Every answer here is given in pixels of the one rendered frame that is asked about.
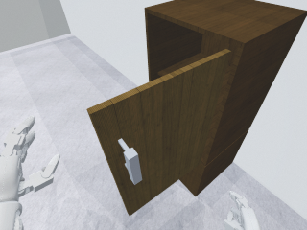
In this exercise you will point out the robot left forearm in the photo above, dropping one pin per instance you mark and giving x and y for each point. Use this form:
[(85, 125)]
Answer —
[(10, 212)]

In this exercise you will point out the left robot hand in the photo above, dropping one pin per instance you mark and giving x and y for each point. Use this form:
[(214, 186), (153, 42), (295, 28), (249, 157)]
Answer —
[(16, 144)]

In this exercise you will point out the handle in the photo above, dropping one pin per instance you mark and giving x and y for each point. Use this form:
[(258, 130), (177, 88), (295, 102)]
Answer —
[(132, 162)]

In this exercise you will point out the right robot hand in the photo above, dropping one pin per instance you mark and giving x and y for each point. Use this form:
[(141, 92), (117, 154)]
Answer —
[(246, 217)]

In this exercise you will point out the cupboard door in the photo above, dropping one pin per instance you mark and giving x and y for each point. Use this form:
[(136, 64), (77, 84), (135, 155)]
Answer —
[(166, 121)]

